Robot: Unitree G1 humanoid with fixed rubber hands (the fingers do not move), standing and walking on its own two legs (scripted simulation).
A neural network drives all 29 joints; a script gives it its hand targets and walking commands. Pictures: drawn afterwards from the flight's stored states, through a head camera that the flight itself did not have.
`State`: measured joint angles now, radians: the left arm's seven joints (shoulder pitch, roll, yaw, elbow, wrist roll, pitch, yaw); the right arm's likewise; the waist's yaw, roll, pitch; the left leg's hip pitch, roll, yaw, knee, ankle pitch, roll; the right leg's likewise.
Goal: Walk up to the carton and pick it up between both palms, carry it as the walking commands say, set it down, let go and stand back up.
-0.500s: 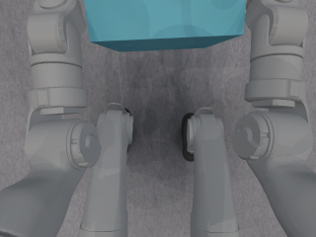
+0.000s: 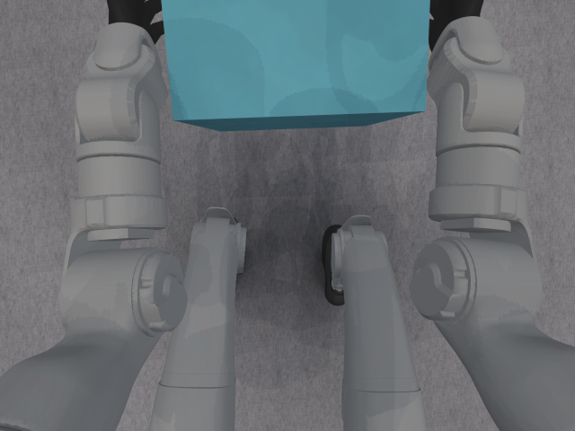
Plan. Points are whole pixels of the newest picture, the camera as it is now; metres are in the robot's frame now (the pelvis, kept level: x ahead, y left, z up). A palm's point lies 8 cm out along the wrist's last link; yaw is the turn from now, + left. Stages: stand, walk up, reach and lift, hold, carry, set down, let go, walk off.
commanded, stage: reach and lift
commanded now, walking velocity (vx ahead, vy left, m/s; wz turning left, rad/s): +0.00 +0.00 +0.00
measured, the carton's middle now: (292, 30) +0.55 +0.02 -0.12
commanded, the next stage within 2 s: none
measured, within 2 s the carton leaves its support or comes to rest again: neither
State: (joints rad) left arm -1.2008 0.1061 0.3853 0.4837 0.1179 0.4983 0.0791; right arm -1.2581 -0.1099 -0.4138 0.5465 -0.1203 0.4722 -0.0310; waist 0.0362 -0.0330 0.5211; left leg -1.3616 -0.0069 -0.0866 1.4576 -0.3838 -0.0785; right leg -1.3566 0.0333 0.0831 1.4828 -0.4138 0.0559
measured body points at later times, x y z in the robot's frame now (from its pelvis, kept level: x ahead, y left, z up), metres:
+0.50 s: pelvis +0.01 +0.00 +0.06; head +0.27 +0.02 +0.41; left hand +0.50 +0.18 +0.01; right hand +0.52 -0.13 +0.02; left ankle +0.16 +0.15 -0.55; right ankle +0.15 -0.14 -0.55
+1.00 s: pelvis +0.10 +0.00 +0.14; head +0.22 +0.00 +0.57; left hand +0.48 +0.18 +0.12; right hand +0.51 -0.14 +0.12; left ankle +0.16 +0.15 -0.55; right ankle +0.15 -0.14 -0.55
